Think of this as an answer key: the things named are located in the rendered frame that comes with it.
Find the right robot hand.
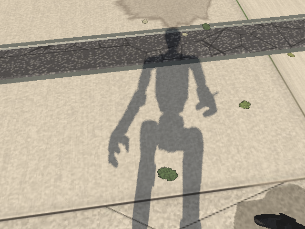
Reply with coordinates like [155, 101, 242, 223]
[254, 213, 305, 229]

